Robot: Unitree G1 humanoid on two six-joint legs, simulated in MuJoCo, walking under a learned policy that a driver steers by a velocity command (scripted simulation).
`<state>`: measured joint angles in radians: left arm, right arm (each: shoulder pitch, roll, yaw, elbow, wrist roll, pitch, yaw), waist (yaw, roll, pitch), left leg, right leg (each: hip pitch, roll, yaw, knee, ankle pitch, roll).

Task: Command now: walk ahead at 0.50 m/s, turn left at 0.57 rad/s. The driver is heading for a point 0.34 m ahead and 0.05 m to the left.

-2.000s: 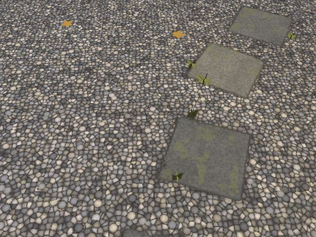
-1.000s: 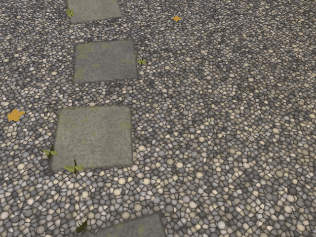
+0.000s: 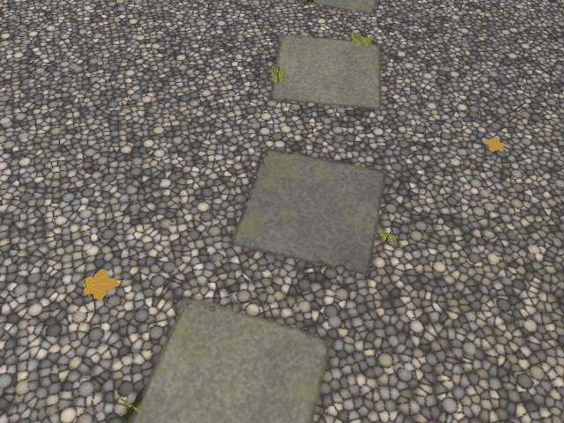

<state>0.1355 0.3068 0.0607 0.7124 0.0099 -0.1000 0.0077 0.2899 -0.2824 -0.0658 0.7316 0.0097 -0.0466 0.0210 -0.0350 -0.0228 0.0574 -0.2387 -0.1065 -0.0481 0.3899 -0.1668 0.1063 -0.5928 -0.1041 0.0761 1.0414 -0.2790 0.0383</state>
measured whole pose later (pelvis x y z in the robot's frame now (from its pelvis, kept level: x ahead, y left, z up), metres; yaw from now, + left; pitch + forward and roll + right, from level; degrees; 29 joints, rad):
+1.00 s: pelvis +0.31 -0.02 -0.01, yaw +13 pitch -1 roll -1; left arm 0.15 0.27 0.02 0.94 0.01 0.00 0.00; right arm 0.17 -0.23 -0.03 0.75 -0.01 0.02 -0.02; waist 0.01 0.01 0.03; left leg -0.24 -0.01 -0.05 0.54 -0.28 0.00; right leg -0.16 -0.01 -0.02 0.50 -0.32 0.02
